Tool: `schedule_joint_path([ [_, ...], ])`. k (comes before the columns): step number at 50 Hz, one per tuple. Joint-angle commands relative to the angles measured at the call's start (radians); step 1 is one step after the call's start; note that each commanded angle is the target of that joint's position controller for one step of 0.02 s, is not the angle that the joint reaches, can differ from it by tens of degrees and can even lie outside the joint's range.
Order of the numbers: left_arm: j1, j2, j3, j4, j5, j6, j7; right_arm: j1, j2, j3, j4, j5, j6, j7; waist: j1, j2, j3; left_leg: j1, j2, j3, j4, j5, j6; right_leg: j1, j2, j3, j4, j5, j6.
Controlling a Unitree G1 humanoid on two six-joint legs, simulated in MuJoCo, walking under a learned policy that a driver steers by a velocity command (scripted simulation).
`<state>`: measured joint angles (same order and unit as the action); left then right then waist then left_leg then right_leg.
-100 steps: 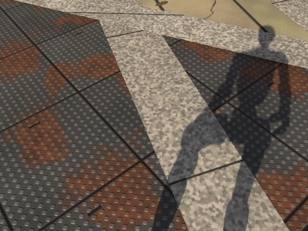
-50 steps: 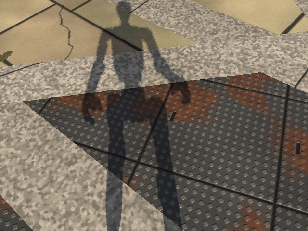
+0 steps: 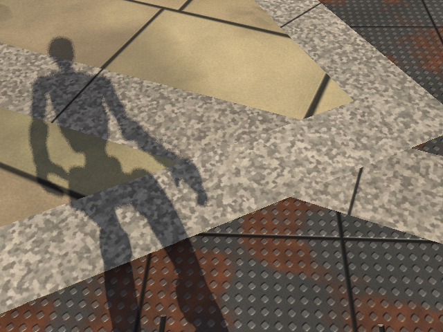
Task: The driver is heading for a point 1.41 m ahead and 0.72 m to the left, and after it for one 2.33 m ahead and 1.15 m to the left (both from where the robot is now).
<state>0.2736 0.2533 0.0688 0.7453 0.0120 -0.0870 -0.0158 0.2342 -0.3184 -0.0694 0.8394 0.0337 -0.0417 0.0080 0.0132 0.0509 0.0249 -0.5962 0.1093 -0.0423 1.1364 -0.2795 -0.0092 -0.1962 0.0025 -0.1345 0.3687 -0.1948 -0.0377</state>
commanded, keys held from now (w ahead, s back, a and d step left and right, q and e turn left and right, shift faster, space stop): w+q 1.00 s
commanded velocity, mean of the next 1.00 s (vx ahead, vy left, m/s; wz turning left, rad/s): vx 0.50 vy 0.00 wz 0.55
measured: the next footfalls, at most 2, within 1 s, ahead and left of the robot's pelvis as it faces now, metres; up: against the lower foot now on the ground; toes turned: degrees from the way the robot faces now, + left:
left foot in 0.30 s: +0.32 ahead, +0.16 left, +0.00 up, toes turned +15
right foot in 0.80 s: +0.65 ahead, +0.07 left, +0.00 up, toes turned +32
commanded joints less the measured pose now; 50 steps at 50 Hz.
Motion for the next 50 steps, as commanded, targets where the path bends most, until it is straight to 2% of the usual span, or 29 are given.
schedule_joint_path([
  [1,-0.058,0.117,0.034,-0.045,0.007,-0.033,0.014,0.019,-0.021,-0.008,-0.059,-0.006,0.012,-0.003,-0.032,-0.116,-0.003,-0.095,0.046,-0.064,-0.058,0.126,-0.015,0.049,-0.279,0.142,-0.240,0.218,-0.163],
  [6,-0.017,0.163,0.049,-0.010,-0.002,-0.022,0.031,-0.134,0.008,0.009,-0.112,-0.015,0.003,0.030,0.020,-0.091,0.049,-0.074,0.019,0.013,-0.349,0.329,0.005,0.093,-0.264,-0.008,-0.253,0.230,-0.130],
  [9,0.024,0.186,0.060,0.017,-0.019,-0.005,0.034,-0.210,-0.001,0.011,-0.153,-0.014,0.004,0.046,0.045,-0.086,0.076,-0.102,0.010,0.047,-0.437,0.280,0.037,0.194,-0.295,-0.040,-0.221,0.254,-0.116],
  [11,0.029,0.203,0.067,0.028,-0.030,0.010,0.035,-0.228,-0.016,0.006,-0.177,-0.014,0.005,0.056,0.038,-0.096,0.073,-0.093,-0.012,0.081,-0.470,0.199,0.068,0.259,-0.312,-0.060,-0.161,0.370,-0.100],
  [13,0.012,0.236,0.075,0.026,-0.039,0.026,0.039,-0.169,-0.049,-0.013,-0.182,-0.012,0.010,0.057,-0.010,-0.129,0.008,0.032,-0.083,0.146,-0.470,0.094,0.109,0.291,-0.307,-0.086,-0.014,0.717,-0.076],
  [14,-0.004,0.245,0.075,0.023,-0.044,0.036,0.040,-0.059,-0.083,-0.034,-0.161,-0.008,0.012,0.054,-0.077,-0.130,-0.054,0.177,-0.134,0.176,-0.495,0.078,0.137,0.273,-0.286,-0.108,0.147,0.845,-0.056],
  [15,-0.005,0.228,0.066,0.020,-0.046,0.039,0.041,0.104,-0.146,-0.070,-0.118,-0.005,0.015,0.041,-0.159,-0.105,-0.142,0.431,-0.182,0.169,-0.551,0.134,0.175,0.169,-0.240,-0.130,0.377,0.798,-0.017],
  [16,0.025,0.149,0.038,-0.004,-0.008,0.028,0.042,0.207,-0.254,-0.101,-0.098,-0.003,0.026,0.018,-0.163,0.085,-0.213,0.701,0.001,-0.133,-0.573,0.198,0.241,-0.111,-0.175,-0.128,0.717,0.258,0.040],
  [17,0.083,0.057,0.005,-0.056,-0.003,-0.006,0.034,0.141,-0.311,-0.100,-0.137,-0.007,0.011,0.023,-0.054,0.249,-0.354,0.957,0.204,-0.741,-0.767,-0.057,0.449,-0.480,0.046,0.076,1.028,-0.407,0.090],
  [18,-0.041,0.158,0.021,-0.067,-0.041,-0.040,0.020,0.155,-0.216,-0.072,-0.153,-0.011,-0.003,0.035,-0.134,0.075,-0.361,0.959,0.221,-0.767,-0.869,-0.119,0.405,-0.588,0.000,0.237,1.065,-0.371,0.062],
  [19,-0.101,0.167,0.023,-0.087,-0.064,-0.055,0.015,0.134,-0.169,-0.060,-0.145,-0.015,-0.016,0.035,-0.126,0.046,-0.233,0.859,0.194,-0.629,-0.865,-0.076,0.366,-0.638,-0.037,0.225,1.021,-0.290,0.034],
  [20,-0.104,0.153,0.019,-0.078,-0.045,-0.061,0.024,0.072,-0.139,-0.050,-0.151,-0.012,-0.023,0.034,-0.076,-0.044,-0.142,0.703,0.151,-0.509,-0.857,0.034,0.333,-0.597,-0.085,0.224,0.931,-0.213,0.026],
  [21,-0.097,0.165,0.028,-0.067,-0.017,-0.056,0.031,0.013,-0.099,-0.039,-0.163,-0.017,-0.025,0.029,-0.039,-0.038,-0.107,0.582,0.113,-0.415,-0.858,0.140,0.312,-0.523,-0.116,0.227,0.843,-0.167,0.030],
  [22,-0.077,0.169,0.033,-0.062,-0.010,-0.044,0.030,-0.017,-0.087,-0.032,-0.182,-0.029,-0.025,0.023,-0.011,-0.013,-0.093,0.501,0.089,-0.372,-0.876,0.211,0.306,-0.458,-0.130,0.232,0.809,-0.135,0.035],
  [23,-0.068,0.164,0.034,-0.063,-0.005,-0.032,0.029,-0.025,-0.088,-0.033,-0.190,-0.031,-0.026,0.018,0.000,-0.010,-0.089,0.463,0.076,-0.349,-0.893,0.261,0.310,-0.431,-0.129,0.227,0.769,-0.120,0.046],
  [26,-0.115,0.122,0.022,-0.081,0.004,-0.010,0.030,0.010,-0.122,-0.042,-0.182,-0.023,-0.030,-0.002,-0.003,-0.024,-0.059,0.387,0.043,-0.257,-0.912,0.381,0.307,-0.432,-0.110,0.196,0.620,-0.025,0.089],
  [30,-0.261,0.085,0.002,-0.114,-0.001,-0.016,0.018,0.060,-0.131,-0.046,-0.169,-0.013,-0.018,-0.020,-0.060,0.020,-0.031,0.350,-0.022,-0.194,-0.895,0.287,0.243,-0.376,-0.051,0.184,0.308,0.232,0.109],
  [34,-0.347,0.109,0.005,-0.141,-0.019,-0.032,-0.004,0.123,-0.132,-0.048,-0.149,-0.006,-0.006,-0.024,-0.095,0.040,-0.019,0.398,0.007,-0.272,-0.838,0.198,0.225,-0.324,-0.010,0.197,0.163,0.271,0.096],
  [37,-0.313,0.145,0.020,-0.138,-0.023,-0.047,-0.013,0.122,-0.128,-0.050,-0.151,-0.009,0.004,-0.029,-0.065,0.074,-0.026,0.471,0.038,-0.361,-0.752,0.199,0.204,-0.273,-0.003,0.212,0.114,0.159,0.060],
  [39,-0.165,0.179,0.043,-0.102,-0.017,-0.058,-0.006,0.094,-0.096,-0.040,-0.167,-0.012,0.006,-0.028,0.018,0.084,-0.090,0.446,-0.015,-0.349,-0.618,0.286,0.162,-0.056,-0.008,0.192,0.059,0.146,0.010],
  [40,-0.023,0.228,0.057,-0.088,0.003,-0.061,0.002,0.085,-0.041,-0.019,-0.188,-0.024,0.002,-0.023,0.084,0.010,-0.221,0.341,-0.072,-0.280,-0.371,0.212,0.124,0.194,-0.150,0.319,0.087,0.104,-0.053],
  [41,0.090,0.314,0.077,-0.059,0.019,-0.050,0.004,0.223,0.030,0.002,-0.216,-0.005,-0.008,-0.024,0.038,-0.292,-0.363,-0.014,-0.223,-0.143,-0.023,-0.223,0.047,0.552,-0.388,0.759,0.026,-0.069,-0.218],
  [42,0.096,0.246,0.065,-0.050,-0.010,-0.043,-0.003,0.242,-0.058,-0.006,-0.203,0.011,-0.011,-0.026,0.047,-0.328,-0.344,-0.181,-0.157,-0.146,0.143,-0.310,0.031,0.561,-0.442,0.957,-0.049,-0.323,-0.243],
  [43,0.047,0.169,0.043,-0.066,-0.015,-0.036,0.002,0.142,-0.130,-0.026,-0.204,0.008,-0.005,-0.026,0.076,-0.213,-0.204,-0.222,-0.113,-0.143,0.193,-0.217,0.024,0.442,-0.393,0.805,-0.072,-0.354,-0.194],
  [44,-0.003,0.145,0.032,-0.071,-0.007,-0.026,0.006,0.071,-0.134,-0.029,-0.219,-0.005,0.000,-0.027,0.068,-0.144,-0.122,-0.200,-0.078,-0.104,0.181,-0.140,0.019,0.316,-0.346,0.654,-0.079,-0.238,-0.157],
  [45,-0.038,0.125,0.024,-0.064,-0.002,-0.020,0.007,0.030,-0.121,-0.031,-0.234,-0.017,0.001,-0.024,0.050,-0.126,-0.059,-0.176,-0.052,-0.099,0.135,-0.090,0.016,0.209,-0.305,0.551,-0.101,-0.119,-0.146],
  [46,-0.055,0.109,0.017,-0.058,0.003,-0.021,0.010,0.028,-0.106,-0.033,-0.240,-0.014,0.005,-0.017,0.026,-0.147,-0.036,-0.133,-0.025,-0.098,0.099,-0.058,0.018,0.142,-0.274,0.470,-0.124,-0.041,-0.133],
  [48,-0.058,0.109,0.018,-0.043,-0.003,-0.027,0.011,0.044,-0.062,-0.027,-0.244,-0.002,0.016,-0.009,0.007,-0.168,-0.026,-0.095,-0.006,-0.073,0.049,-0.037,0.016,0.089,-0.252,0.369,-0.169,0.030,-0.136],
  [50,-0.051,0.137,0.027,-0.023,-0.008,-0.034,0.012,0.014,-0.038,-0.019,-0.263,-0.007,0.024,-0.007,0.004,-0.145,-0.009,-0.121,0.006,-0.063,-0.013,-0.003,0.004,0.077,-0.265,0.304,-0.202,0.104,-0.156],
])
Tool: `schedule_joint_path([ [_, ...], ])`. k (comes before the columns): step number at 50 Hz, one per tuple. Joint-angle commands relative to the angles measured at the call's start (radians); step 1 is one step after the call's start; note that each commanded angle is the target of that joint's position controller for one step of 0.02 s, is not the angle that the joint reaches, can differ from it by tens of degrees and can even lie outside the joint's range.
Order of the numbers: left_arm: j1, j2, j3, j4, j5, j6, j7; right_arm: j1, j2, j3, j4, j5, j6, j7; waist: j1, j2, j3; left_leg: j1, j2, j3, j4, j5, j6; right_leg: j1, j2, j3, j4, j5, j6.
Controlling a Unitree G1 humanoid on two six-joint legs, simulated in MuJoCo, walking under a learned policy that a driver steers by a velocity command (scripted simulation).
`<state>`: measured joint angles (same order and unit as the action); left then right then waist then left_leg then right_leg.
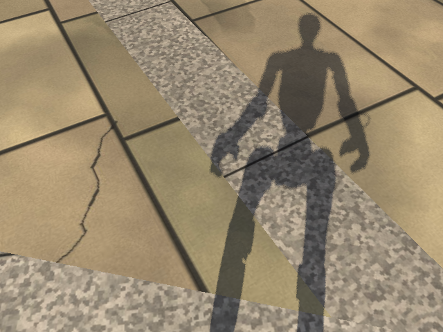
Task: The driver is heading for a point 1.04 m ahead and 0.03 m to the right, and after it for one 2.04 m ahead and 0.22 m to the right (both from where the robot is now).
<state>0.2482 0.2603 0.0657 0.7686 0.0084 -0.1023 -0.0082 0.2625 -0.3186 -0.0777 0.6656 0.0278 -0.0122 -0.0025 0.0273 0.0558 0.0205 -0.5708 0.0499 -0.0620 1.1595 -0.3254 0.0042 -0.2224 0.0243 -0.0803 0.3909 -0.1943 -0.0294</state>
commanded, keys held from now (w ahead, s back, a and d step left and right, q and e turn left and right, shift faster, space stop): w+q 0.28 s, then w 0.20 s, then w+e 0.52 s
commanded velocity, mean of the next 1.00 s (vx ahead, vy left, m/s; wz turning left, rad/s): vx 0.50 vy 0.00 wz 0.12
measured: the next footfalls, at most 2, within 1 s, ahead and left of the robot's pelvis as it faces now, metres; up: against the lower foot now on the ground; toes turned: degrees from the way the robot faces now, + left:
left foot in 0.32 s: +0.32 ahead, +0.17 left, +0.00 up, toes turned +14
right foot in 0.86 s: +0.68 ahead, +0.02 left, +0.00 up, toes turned +6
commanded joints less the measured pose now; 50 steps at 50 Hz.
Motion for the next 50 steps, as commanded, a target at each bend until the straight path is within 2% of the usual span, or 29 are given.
schedule_joint_path([
  [1,-0.022,0.144,0.035,-0.038,-0.003,-0.019,0.005,-0.032,-0.033,-0.008,-0.097,-0.004,-0.004,0.004,-0.009,-0.139,-0.001,-0.164,0.071,-0.043,-0.073,0.074,-0.015,0.112,-0.295,0.220,-0.232,0.141,-0.171],
  [7,0.004,0.188,0.042,0.001,-0.008,0.000,0.013,-0.181,-0.008,0.008,-0.124,-0.004,-0.021,0.035,0.044,-0.111,0.029,-0.115,0.053,0.036,-0.384,0.342,-0.004,0.164,-0.262,0.008,-0.233,0.258,-0.128],
  [11,0.050,0.224,0.052,0.029,-0.027,0.022,0.012,-0.263,-0.015,0.007,-0.164,0.000,-0.021,0.058,0.058,-0.116,0.061,-0.093,0.026,0.093,-0.503,0.280,0.037,0.266,-0.299,-0.049,-0.192,0.361,-0.105],
  [13,0.045,0.256,0.061,0.030,-0.038,0.034,0.018,-0.229,-0.048,-0.010,-0.169,-0.007,-0.016,0.062,0.016,-0.146,0.022,0.002,-0.031,0.144,-0.526,0.175,0.078,0.310,-0.305,-0.088,-0.078,0.681,-0.085],
  [14,0.041,0.271,0.066,0.029,-0.043,0.042,0.022,-0.158,-0.077,-0.027,-0.157,-0.009,-0.012,0.060,-0.031,-0.160,-0.026,0.103,-0.072,0.170,-0.535,0.131,0.104,0.315,-0.299,-0.108,0.040,0.843,-0.075],
  [15,0.035,0.264,0.061,0.029,-0.048,0.047,0.025,-0.010,-0.115,-0.052,-0.119,-0.009,-0.009,0.053,-0.119,-0.140,-0.103,0.322,-0.113,0.176,-0.602,0.185,0.141,0.247,-0.276,-0.134,0.228,0.880,-0.053],
  [16,0.049,0.223,0.042,0.022,-0.028,0.043,0.028,0.165,-0.175,-0.082,-0.073,-0.006,0.000,0.033,-0.200,-0.072,-0.193,0.638,-0.058,0.053,-0.617,0.220,0.186,0.021,-0.243,-0.133,0.499,0.645,-0.017],
  [17,0.160,0.069,-0.012,-0.033,0.015,0.021,0.009,0.139,-0.294,-0.092,-0.074,0.000,-0.009,0.022,-0.068,0.221,-0.285,0.984,0.236,-0.501,-0.668,0.116,0.367,-0.442,-0.061,-0.080,0.876,-0.334,0.043],
  [18,0.084,0.147,-0.004,-0.025,-0.020,-0.014,-0.006,0.192,-0.206,-0.065,-0.094,-0.004,-0.022,0.027,-0.147,0.117,-0.443,1.014,0.313,-0.751,-0.828,-0.041,0.414,-0.529,-0.032,0.144,0.998,-0.398,0.036],
  [19,-0.028,0.203,0.014,-0.055,-0.063,-0.027,-0.012,0.156,-0.160,-0.049,-0.075,-0.016,-0.035,0.033,-0.163,0.060,-0.283,0.911,0.280,-0.592,-0.852,0.016,0.354,-0.606,-0.076,0.151,0.999,-0.309,0.020],
  [20,-0.058,0.185,0.006,-0.067,-0.056,-0.033,-0.007,0.092,-0.138,-0.040,-0.072,-0.012,-0.043,0.033,-0.122,0.002,-0.185,0.760,0.240,-0.466,-0.855,0.099,0.317,-0.587,-0.120,0.143,0.918,-0.221,0.011],
  [21,-0.066,0.180,0.007,-0.054,-0.030,-0.030,0.000,0.021,-0.101,-0.026,-0.075,-0.016,-0.044,0.031,-0.082,-0.032,-0.118,0.618,0.203,-0.365,-0.869,0.206,0.287,-0.527,-0.154,0.138,0.840,-0.168,0.017],
  [22,-0.036,0.184,0.011,-0.044,-0.022,-0.019,0.000,-0.016,-0.078,-0.016,-0.083,-0.030,-0.050,0.029,-0.043,-0.004,-0.096,0.515,0.179,-0.305,-0.891,0.316,0.282,-0.449,-0.176,0.147,0.799,-0.131,0.023],
  [24,0.011,0.158,0.009,-0.026,-0.016,0.004,-0.002,-0.037,-0.076,-0.014,-0.074,-0.030,-0.062,0.026,-0.007,-0.001,-0.087,0.431,0.161,-0.242,-0.938,0.393,0.286,-0.388,-0.181,0.138,0.738,-0.097,0.043],
  [26,-0.004,0.130,0.000,-0.023,-0.014,0.023,0.001,-0.026,-0.096,-0.017,-0.051,-0.030,-0.075,0.021,-0.005,-0.004,-0.049,0.387,0.161,-0.161,-0.979,0.455,0.288,-0.410,-0.184,0.128,0.672,-0.026,0.066],
  [28,-0.061,0.114,-0.006,-0.033,-0.013,0.028,-0.002,-0.007,-0.096,-0.017,-0.026,-0.032,-0.079,0.013,-0.025,-0.016,-0.017,0.397,0.136,-0.079,-0.997,0.466,0.259,-0.449,-0.187,0.127,0.559,0.106,0.075],
  [32,-0.172,0.084,-0.019,-0.055,-0.028,0.019,-0.020,0.029,-0.110,-0.016,0.013,-0.036,-0.083,0.006,-0.081,-0.014,0.021,0.414,0.113,0.037,-1.031,0.378,0.199,-0.405,-0.140,0.099,0.316,0.345,0.052],
  [37,-0.267,0.088,-0.019,-0.110,-0.032,0.017,-0.048,0.083,-0.122,-0.025,0.072,-0.025,-0.068,0.003,-0.116,-0.020,0.064,0.616,0.187,0.077,-0.986,0.420,0.176,-0.489,-0.101,0.105,0.190,0.282,0.004],
  [39,-0.261,0.094,-0.016,-0.126,-0.026,0.016,-0.061,0.075,-0.133,-0.030,0.079,-0.021,-0.054,-0.005,-0.099,-0.004,0.049,0.684,0.206,0.095,-0.916,0.595,0.155,-0.478,-0.076,0.075,0.174,0.178,-0.026],
  [40,-0.230,0.108,-0.009,-0.127,-0.023,0.018,-0.064,0.061,-0.145,-0.033,0.075,-0.021,-0.047,-0.011,-0.077,0.016,0.017,0.702,0.203,0.112,-0.852,0.780,0.139,-0.422,-0.046,0.043,0.176,0.120,-0.044],
  [41,-0.168,0.135,0.005,-0.119,-0.021,0.022,-0.063,0.051,-0.160,-0.037,0.071,-0.022,-0.038,-0.019,-0.041,0.040,-0.037,0.712,0.193,0.130,-0.750,0.972,0.121,-0.330,-0.006,0.008,0.186,0.068,-0.064],
  [42,-0.040,0.176,0.029,-0.092,-0.020,0.025,-0.057,0.034,-0.162,-0.035,0.064,-0.022,-0.028,-0.027,0.033,0.031,-0.113,0.670,0.161,0.170,-0.566,1.075,0.092,-0.151,0.039,-0.018,0.155,0.085,-0.093],
  [43,0.116,0.242,0.057,-0.066,-0.023,0.031,-0.044,0.046,-0.144,-0.024,0.049,-0.030,-0.029,-0.038,0.103,-0.025,-0.211,0.469,0.128,0.186,-0.303,0.895,0.052,0.147,-0.029,0.116,0.155,0.147,-0.147],
  [44,0.181,0.343,0.081,-0.066,-0.029,0.031,-0.037,0.166,-0.026,0.017,0.006,-0.053,-0.056,-0.020,0.037,-0.277,-0.346,0.008,-0.064,0.158,0.107,0.144,-0.027,0.554,-0.294,0.651,0.118,-0.006,-0.350],
  [45,0.210,0.265,0.058,-0.070,-0.035,0.029,-0.037,0.108,-0.059,0.020,0.017,-0.043,-0.091,-0.003,0.087,-0.232,-0.444,-0.148,-0.123,-0.033,0.224,-0.242,-0.017,0.665,-0.345,0.914,-0.037,-0.098,-0.375],
  [46,0.176,0.220,0.044,-0.071,-0.028,0.030,-0.031,0.009,-0.113,0.005,-0.015,0.000,-0.114,0.013,0.103,-0.180,-0.308,-0.239,-0.059,-0.066,0.242,-0.177,0.003,0.584,-0.320,0.765,-0.063,-0.112,-0.317],
  [47,0.113,0.208,0.040,-0.084,-0.027,0.030,-0.026,-0.046,-0.107,0.012,-0.034,0.001,-0.127,0.013,0.077,-0.098,-0.202,-0.234,-0.015,-0.048,0.166,-0.096,0.013,0.431,-0.284,0.650,-0.074,-0.050,-0.284],
  [48,0.055,0.189,0.033,-0.098,-0.024,0.034,-0.023,-0.072,-0.104,0.009,-0.039,-0.024,-0.130,0.006,0.039,-0.039,-0.118,-0.196,0.015,-0.033,0.077,-0.050,0.007,0.277,-0.254,0.570,-0.095,0.045,-0.272],
  [50,-0.008,0.160,0.023,-0.126,-0.010,0.035,-0.017,-0.037,-0.106,0.000,-0.041,-0.038,-0.111,0.000,-0.027,-0.095,-0.076,-0.072,0.045,-0.034,-0.015,-0.017,-0.016,0.096,-0.204,0.487,-0.135,0.204,-0.274],
])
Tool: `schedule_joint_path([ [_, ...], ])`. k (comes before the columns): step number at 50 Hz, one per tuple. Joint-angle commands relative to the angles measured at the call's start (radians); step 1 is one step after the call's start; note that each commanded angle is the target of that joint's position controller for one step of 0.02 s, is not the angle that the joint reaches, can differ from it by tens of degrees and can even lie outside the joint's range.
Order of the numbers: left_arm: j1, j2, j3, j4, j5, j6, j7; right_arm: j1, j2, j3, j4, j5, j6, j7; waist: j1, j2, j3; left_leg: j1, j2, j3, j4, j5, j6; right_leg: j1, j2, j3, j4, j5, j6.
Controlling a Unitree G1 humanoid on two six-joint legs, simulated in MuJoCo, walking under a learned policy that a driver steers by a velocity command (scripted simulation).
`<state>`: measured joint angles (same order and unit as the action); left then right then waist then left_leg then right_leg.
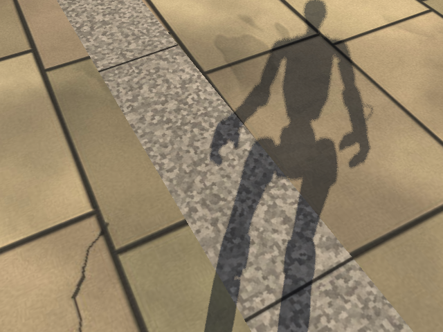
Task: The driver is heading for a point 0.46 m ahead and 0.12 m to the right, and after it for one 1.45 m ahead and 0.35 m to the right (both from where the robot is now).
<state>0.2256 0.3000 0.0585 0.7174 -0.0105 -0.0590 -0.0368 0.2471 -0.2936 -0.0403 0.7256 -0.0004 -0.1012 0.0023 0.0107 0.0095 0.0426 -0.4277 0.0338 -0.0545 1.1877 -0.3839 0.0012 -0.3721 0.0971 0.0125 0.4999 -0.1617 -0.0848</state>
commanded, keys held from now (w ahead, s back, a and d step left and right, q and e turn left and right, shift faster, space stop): w+e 0.48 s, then e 0.38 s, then no key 0.14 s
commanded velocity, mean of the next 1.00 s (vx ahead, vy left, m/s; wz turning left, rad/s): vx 0.35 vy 0.00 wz -0.55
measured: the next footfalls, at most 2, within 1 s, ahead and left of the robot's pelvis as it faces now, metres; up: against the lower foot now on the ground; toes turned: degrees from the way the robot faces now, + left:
left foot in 0.32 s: +0.37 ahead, +0.13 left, +0.00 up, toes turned -15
right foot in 0.78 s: +0.51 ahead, -0.18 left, +0.00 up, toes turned -30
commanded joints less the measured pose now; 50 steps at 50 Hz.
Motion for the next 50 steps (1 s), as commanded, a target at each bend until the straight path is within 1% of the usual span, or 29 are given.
schedule_joint_path([
  [1,0.004,0.120,0.031,-0.078,0.006,-0.008,0.016,-0.001,-0.119,-0.036,-0.096,-0.013,-0.011,-0.006,-0.025,-0.061,-0.094,-0.195,0.065,-0.031,-0.086,0.048,-0.028,0.203,-0.262,0.361,-0.256,0.207,-0.220],
  [3,0.009,0.141,0.037,-0.075,0.001,-0.011,0.027,-0.017,-0.093,-0.027,-0.100,-0.017,0.005,-0.011,-0.029,-0.060,-0.074,-0.177,0.057,-0.003,-0.190,0.105,-0.059,0.120,-0.236,0.294,-0.270,0.270,-0.213],
  [7,0.057,0.164,0.047,-0.055,-0.012,0.000,0.045,-0.168,-0.051,-0.008,-0.130,-0.014,0.001,-0.008,0.031,-0.083,-0.057,-0.094,0.005,0.010,-0.503,0.388,-0.083,0.062,-0.169,0.228,-0.254,0.172,-0.149],
  [10,0.111,0.166,0.049,-0.035,-0.018,0.013,0.051,-0.244,-0.070,-0.014,-0.147,0.004,-0.011,0.004,0.063,-0.099,-0.060,-0.048,-0.032,-0.005,-0.628,0.451,-0.080,0.109,-0.188,0.292,-0.214,0.086,-0.130],
  [13,0.118,0.158,0.050,-0.033,-0.016,0.022,0.054,-0.230,-0.110,-0.033,-0.147,0.011,-0.024,0.013,0.040,-0.122,-0.062,-0.008,-0.034,-0.037,-0.694,0.368,-0.046,0.194,-0.225,0.392,-0.129,0.038,-0.103],
  [15,0.095,0.132,0.043,-0.043,-0.011,0.025,0.053,-0.119,-0.133,-0.052,-0.118,0.009,-0.032,0.010,-0.027,-0.134,-0.092,0.150,-0.030,-0.015,-0.749,0.334,0.001,0.184,-0.196,0.401,-0.029,0.065,-0.067],
  [16,0.093,0.080,0.025,-0.055,-0.003,0.021,0.048,-0.007,-0.170,-0.066,-0.107,-0.008,-0.037,0.002,-0.082,-0.089,-0.189,0.351,0.066,-0.092,-0.736,0.299,0.054,0.120,-0.145,0.346,0.156,0.044,-0.033],
  [17,0.190,0.009,0.003,-0.078,-0.006,0.013,0.047,0.110,-0.253,-0.086,-0.095,-0.029,-0.032,-0.005,-0.076,0.126,-0.336,0.698,0.291,-0.419,-0.762,0.177,0.176,-0.145,-0.012,0.206,0.486,-0.226,0.035],
  [18,0.233,0.047,0.000,-0.096,-0.024,0.005,0.047,0.165,-0.247,-0.091,-0.061,-0.008,-0.017,0.006,-0.066,0.338,-0.365,0.769,0.409,-0.766,-0.862,-0.096,0.262,-0.374,-0.027,0.152,0.706,-0.446,0.059],
  [19,0.173,0.138,0.024,-0.078,-0.029,0.009,0.048,0.114,-0.160,-0.069,-0.079,0.002,-0.014,0.004,-0.089,0.187,-0.230,0.664,0.368,-0.675,-0.895,-0.214,0.225,-0.437,-0.085,0.173,0.793,-0.360,0.068],
  [20,0.088,0.155,0.031,-0.092,-0.019,0.016,0.048,0.071,-0.125,-0.058,-0.083,-0.001,-0.006,0.000,-0.094,0.111,-0.134,0.549,0.323,-0.510,-0.897,-0.123,0.185,-0.437,-0.116,0.135,0.804,-0.278,0.074],
  [21,0.049,0.142,0.032,-0.104,-0.010,0.018,0.046,0.031,-0.105,-0.049,-0.080,-0.008,-0.002,-0.001,-0.078,0.075,-0.075,0.445,0.278,-0.394,-0.918,0.006,0.172,-0.412,-0.143,0.124,0.769,-0.218,0.078],
  [23,0.044,0.109,0.034,-0.115,-0.015,0.026,0.036,-0.004,-0.080,-0.040,-0.067,-0.015,-0.004,-0.004,-0.042,0.118,-0.028,0.328,0.225,-0.242,-0.967,0.154,0.160,-0.343,-0.188,0.111,0.706,-0.156,0.082],
  [25,0.033,0.076,0.029,-0.123,-0.017,0.038,0.033,-0.017,-0.080,-0.042,-0.051,-0.009,-0.011,-0.004,-0.031,0.115,-0.009,0.292,0.215,-0.142,-0.995,0.307,0.174,-0.333,-0.195,0.089,0.660,-0.136,0.096],
  [28,-0.006,0.049,0.022,-0.145,0.000,0.046,0.034,-0.038,-0.129,-0.059,-0.026,-0.010,-0.005,-0.011,-0.016,0.081,-0.016,0.302,0.222,0.000,-0.966,0.702,0.187,-0.331,-0.188,0.056,0.513,-0.068,0.126],
  [33,-0.104,0.031,0.017,-0.164,-0.001,0.041,-0.002,-0.040,-0.162,-0.066,0.009,0.008,0.030,-0.030,-0.050,0.082,-0.054,0.325,0.188,0.162,-0.921,0.745,0.141,-0.174,-0.151,-0.024,0.205,0.179,0.103],
  [35,-0.124,0.054,0.028,-0.182,0.000,0.045,-0.017,-0.038,-0.181,-0.073,0.019,0.024,0.038,-0.031,-0.045,0.086,-0.061,0.374,0.212,0.168,-0.872,0.760,0.128,-0.148,-0.140,-0.033,0.145,0.138,0.075],
  [37,-0.081,0.092,0.049,-0.183,0.006,0.049,-0.022,-0.057,-0.201,-0.083,0.016,0.041,0.047,-0.035,-0.009,0.094,-0.089,0.403,0.220,0.176,-0.756,0.881,0.110,-0.074,-0.102,-0.063,0.095,0.056,0.035],
  [38,0.001,0.117,0.065,-0.164,0.007,0.049,-0.020,-0.069,-0.196,-0.083,0.012,0.049,0.051,-0.036,0.038,0.075,-0.123,0.391,0.197,0.198,-0.630,0.902,0.088,0.031,-0.069,-0.080,0.024,0.089,0.008],
  [39,0.104,0.164,0.089,-0.135,0.009,0.050,-0.004,-0.044,-0.165,-0.073,0.014,0.041,0.050,-0.033,0.083,0.016,-0.175,0.319,0.137,0.226,-0.435,0.803,0.044,0.200,-0.045,-0.067,-0.052,0.226,-0.031],
  [40,0.146,0.256,0.104,-0.147,0.008,0.055,0.024,0.014,-0.084,-0.044,-0.012,-0.021,0.049,-0.025,0.055,-0.216,-0.257,0.040,0.052,0.232,-0.110,0.145,-0.022,0.465,-0.277,0.238,0.004,0.696,-0.124],
  [41,0.075,0.310,0.097,-0.199,0.027,0.047,0.023,0.104,-0.071,-0.022,-0.036,-0.031,0.044,-0.009,-0.014,-0.313,-0.432,-0.223,-0.106,0.072,0.199,-0.375,-0.069,0.660,-0.517,0.685,-0.037,0.714,-0.377],
  [42,0.060,0.222,0.081,-0.214,0.019,0.047,0.015,0.025,-0.163,-0.043,-0.021,-0.004,0.045,0.000,0.062,-0.132,-0.457,-0.250,-0.047,-0.055,0.222,-0.264,-0.056,0.597,-0.455,0.605,-0.098,0.505,-0.332],
  [43,0.011,0.187,0.067,-0.208,0.010,0.043,0.015,-0.046,-0.163,-0.043,-0.043,0.015,0.050,-0.002,0.045,-0.104,-0.335,-0.273,-0.019,-0.042,0.175,-0.179,-0.042,0.486,-0.400,0.492,-0.114,0.392,-0.270],
  [44,-0.026,0.154,0.058,-0.200,-0.002,0.046,0.020,-0.052,-0.143,-0.040,-0.027,0.005,0.062,-0.015,0.014,-0.024,-0.248,-0.263,0.020,-0.033,0.097,-0.120,-0.046,0.365,-0.352,0.410,-0.128,0.310,-0.210],
  [45,-0.060,0.132,0.049,-0.201,-0.004,0.051,0.026,-0.056,-0.151,-0.043,-0.024,-0.005,0.076,-0.026,-0.006,-0.038,-0.201,-0.213,0.040,-0.031,0.024,-0.088,-0.051,0.249,-0.327,0.364,-0.144,0.288,-0.188],
  [46,-0.080,0.138,0.047,-0.202,0.011,0.055,0.029,-0.043,-0.149,-0.044,-0.019,-0.004,0.088,-0.027,-0.029,-0.071,-0.181,-0.132,0.034,-0.014,-0.007,-0.062,-0.056,0.145,-0.299,0.328,-0.163,0.298,-0.181],
  [48,-0.096,0.142,0.048,-0.193,0.027,0.054,0.036,-0.010,-0.117,-0.036,-0.005,-0.007,0.096,-0.031,-0.045,-0.100,-0.190,-0.058,0.016,0.010,-0.093,-0.038,-0.071,0.076,-0.271,0.272,-0.166,0.372,-0.182],
  [50,-0.090,0.143,0.048,-0.178,0.024,0.054,0.045,-0.017,-0.092,-0.026,-0.003,-0.009,0.099,-0.037,-0.037,-0.103,-0.209,-0.028,0.016,0.011,-0.192,-0.006,-0.081,0.074,-0.263,0.249,-0.157,0.367,-0.177],
])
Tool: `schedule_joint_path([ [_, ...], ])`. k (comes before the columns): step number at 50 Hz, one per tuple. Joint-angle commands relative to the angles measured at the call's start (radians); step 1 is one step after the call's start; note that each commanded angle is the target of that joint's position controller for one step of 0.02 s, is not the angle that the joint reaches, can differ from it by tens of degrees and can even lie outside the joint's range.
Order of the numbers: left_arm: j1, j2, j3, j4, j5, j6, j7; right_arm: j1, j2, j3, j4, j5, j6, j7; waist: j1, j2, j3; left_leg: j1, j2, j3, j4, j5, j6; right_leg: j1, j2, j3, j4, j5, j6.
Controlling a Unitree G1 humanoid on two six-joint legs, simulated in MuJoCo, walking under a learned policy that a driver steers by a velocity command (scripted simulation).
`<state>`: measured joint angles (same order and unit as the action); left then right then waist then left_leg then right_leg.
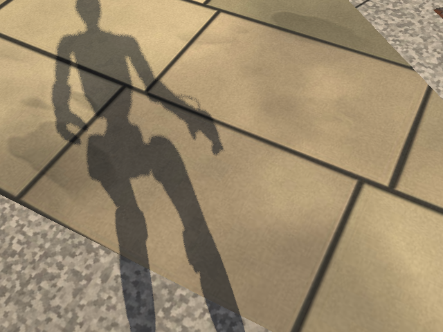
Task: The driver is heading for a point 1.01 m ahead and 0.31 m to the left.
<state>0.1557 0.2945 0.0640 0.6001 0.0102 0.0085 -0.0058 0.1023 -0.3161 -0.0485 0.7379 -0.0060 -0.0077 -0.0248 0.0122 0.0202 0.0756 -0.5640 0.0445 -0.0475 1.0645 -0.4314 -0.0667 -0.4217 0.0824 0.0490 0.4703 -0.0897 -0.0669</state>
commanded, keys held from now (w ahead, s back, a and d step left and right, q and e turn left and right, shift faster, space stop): no key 0.94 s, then w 0.06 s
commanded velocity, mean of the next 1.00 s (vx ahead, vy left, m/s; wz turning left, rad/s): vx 0.02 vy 0.00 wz -0.08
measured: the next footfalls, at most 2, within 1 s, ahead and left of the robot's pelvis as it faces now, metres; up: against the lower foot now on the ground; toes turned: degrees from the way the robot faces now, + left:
left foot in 0.18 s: +0.10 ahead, +0.17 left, +0.00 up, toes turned -3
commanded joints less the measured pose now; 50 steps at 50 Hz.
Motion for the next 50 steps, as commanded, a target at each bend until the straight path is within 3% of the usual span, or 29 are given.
schedule_joint_path([
  [1,-0.025,0.146,0.042,-0.056,0.001,-0.010,0.018,0.118,-0.061,-0.014,-0.016,-0.002,0.008,-0.011,-0.032,-0.118,-0.247,0.129,0.007,0.002,-0.113,0.068,-0.014,0.118,-0.244,0.208,-0.129,0.239,-0.188],
  [5,-0.027,0.127,0.030,-0.034,0.006,0.003,0.016,0.067,-0.062,-0.013,-0.030,0.005,0.014,-0.005,0.000,-0.154,-0.207,0.195,0.004,0.004,-0.263,0.116,-0.004,0.080,-0.241,0.244,-0.147,-0.057,-0.167],
  [7,-0.032,0.106,0.018,-0.020,0.004,0.006,0.011,0.070,-0.051,-0.012,-0.031,0.002,0.008,0.003,-0.008,-0.153,-0.181,0.254,-0.005,0.016,-0.390,0.144,0.014,0.071,-0.235,0.261,-0.123,-0.139,-0.145],
  [9,0.003,0.055,-0.003,0.008,0.003,0.005,0.008,0.098,-0.036,-0.008,-0.023,-0.015,-0.003,0.015,-0.032,-0.121,-0.164,0.390,-0.002,0.019,-0.610,0.282,0.051,0.031,-0.186,0.240,-0.079,-0.208,-0.070],
  [10,0.045,0.028,-0.012,0.021,0.014,-0.001,0.008,0.105,-0.092,-0.015,-0.034,-0.034,-0.007,0.015,-0.007,-0.021,-0.158,0.429,0.120,-0.109,-0.670,0.370,0.094,-0.001,-0.123,0.184,0.014,-0.276,-0.007],
  [11,0.111,0.020,-0.008,0.023,0.010,-0.006,0.005,0.040,-0.135,-0.023,-0.030,-0.037,-0.006,0.013,0.079,0.162,-0.135,0.326,0.195,-0.188,-0.693,0.321,0.175,0.036,-0.036,0.061,0.049,-0.301,0.040],
  [12,0.056,0.052,-0.004,0.023,0.021,-0.007,0.010,0.005,-0.071,-0.010,-0.039,-0.034,-0.010,0.017,0.048,0.172,-0.122,0.216,0.177,-0.199,-0.736,0.145,0.187,0.148,-0.062,0.048,0.043,-0.223,0.066],
  [13,0.012,0.073,0.005,0.023,0.017,-0.003,0.012,-0.001,-0.041,0.000,-0.040,-0.033,-0.014,0.019,0.032,0.142,-0.103,0.197,0.123,-0.151,-0.738,0.046,0.147,0.177,-0.063,0.058,0.033,-0.172,0.064],
  [16,0.006,0.060,0.005,0.039,0.017,0.016,0.018,0.033,-0.052,0.001,-0.023,-0.021,-0.030,0.017,0.012,0.113,-0.061,0.195,0.071,-0.089,-0.721,0.030,0.099,0.188,-0.081,0.090,0.010,-0.125,0.047],
  [21,0.014,0.038,0.005,0.077,0.008,-0.001,0.021,0.086,-0.045,0.004,-0.008,-0.010,-0.032,0.006,-0.016,0.010,-0.091,0.293,0.043,-0.050,-0.650,0.187,0.104,0.172,-0.087,0.100,0.001,-0.037,0.049],
  [26,0.028,0.035,0.008,0.111,0.003,0.000,0.029,0.086,-0.031,0.008,0.004,-0.007,-0.029,0.012,-0.020,-0.029,-0.115,0.321,0.025,-0.030,-0.628,0.271,0.106,0.211,-0.096,0.108,0.010,0.052,0.053],
  [34,0.037,0.047,0.014,0.171,-0.002,0.008,0.045,0.084,-0.026,0.011,0.049,-0.003,-0.029,0.021,-0.015,-0.026,-0.106,0.330,0.010,-0.015,-0.641,0.323,0.104,0.259,-0.106,0.114,0.008,0.111,0.057],
  [47,0.016,0.047,0.014,0.311,-0.006,0.011,0.057,0.105,-0.034,0.013,0.156,0.000,-0.026,0.014,-0.016,-0.014,-0.073,0.350,0.003,-0.015,-0.693,0.315,0.108,0.284,-0.102,0.096,-0.030,0.091,0.070],
  [49,0.028,0.033,0.011,0.341,-0.009,0.012,0.058,0.131,-0.044,0.010,0.181,0.004,-0.021,0.009,-0.020,0.019,-0.074,0.353,0.002,-0.035,-0.741,0.044,0.129,0.258,-0.058,0.043,0.001,-0.125,0.070],
  [50,0.017,0.036,0.013,0.343,-0.016,0.009,0.057,0.142,-0.082,-0.003,0.184,0.011,-0.016,0.004,-0.033,0.067,-0.041,0.355,0.035,-0.100,-0.785,-0.153,0.166,0.180,-0.022,-0.005,0.070,-0.276,0.070],
])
